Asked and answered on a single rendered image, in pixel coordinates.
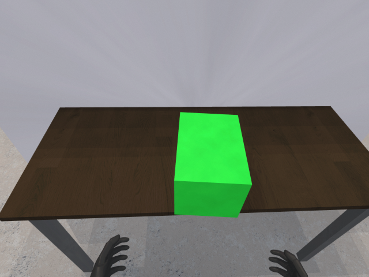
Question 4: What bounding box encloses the robot right hand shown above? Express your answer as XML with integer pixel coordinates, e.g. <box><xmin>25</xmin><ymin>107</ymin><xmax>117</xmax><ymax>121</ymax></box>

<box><xmin>269</xmin><ymin>250</ymin><xmax>308</xmax><ymax>277</ymax></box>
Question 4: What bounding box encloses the table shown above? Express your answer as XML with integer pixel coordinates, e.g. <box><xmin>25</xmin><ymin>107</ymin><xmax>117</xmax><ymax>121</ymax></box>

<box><xmin>0</xmin><ymin>106</ymin><xmax>369</xmax><ymax>272</ymax></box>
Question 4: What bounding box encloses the carton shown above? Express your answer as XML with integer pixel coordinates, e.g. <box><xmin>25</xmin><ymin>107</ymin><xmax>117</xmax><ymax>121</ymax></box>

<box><xmin>174</xmin><ymin>112</ymin><xmax>252</xmax><ymax>218</ymax></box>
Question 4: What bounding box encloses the robot left hand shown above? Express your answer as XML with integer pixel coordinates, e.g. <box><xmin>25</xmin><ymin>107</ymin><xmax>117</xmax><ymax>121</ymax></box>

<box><xmin>90</xmin><ymin>234</ymin><xmax>129</xmax><ymax>277</ymax></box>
